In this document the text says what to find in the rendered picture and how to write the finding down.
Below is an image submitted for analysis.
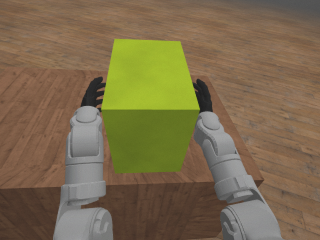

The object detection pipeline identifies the pedestal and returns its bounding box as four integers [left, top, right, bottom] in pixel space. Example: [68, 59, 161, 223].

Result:
[0, 66, 264, 240]

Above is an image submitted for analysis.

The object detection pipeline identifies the left robot hand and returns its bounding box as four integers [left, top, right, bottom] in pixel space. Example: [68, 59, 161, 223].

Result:
[80, 76, 106, 112]

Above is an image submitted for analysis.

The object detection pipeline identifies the right robot upper arm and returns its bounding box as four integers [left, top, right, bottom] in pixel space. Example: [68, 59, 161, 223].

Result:
[220, 199, 295, 240]

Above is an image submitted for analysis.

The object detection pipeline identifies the carton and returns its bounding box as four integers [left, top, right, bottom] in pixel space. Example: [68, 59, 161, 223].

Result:
[101, 39, 200, 174]

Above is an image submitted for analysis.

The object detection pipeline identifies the left robot forearm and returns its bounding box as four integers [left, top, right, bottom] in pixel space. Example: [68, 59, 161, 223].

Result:
[53, 106, 106, 240]

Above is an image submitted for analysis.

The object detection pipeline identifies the right robot forearm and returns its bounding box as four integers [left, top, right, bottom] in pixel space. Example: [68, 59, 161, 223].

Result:
[193, 111, 281, 235]

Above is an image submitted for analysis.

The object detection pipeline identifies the right robot hand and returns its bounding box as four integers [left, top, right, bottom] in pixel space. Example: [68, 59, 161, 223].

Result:
[192, 79, 213, 114]

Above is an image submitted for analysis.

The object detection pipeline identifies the left robot upper arm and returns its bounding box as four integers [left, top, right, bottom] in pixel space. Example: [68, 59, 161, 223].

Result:
[54, 207, 114, 240]

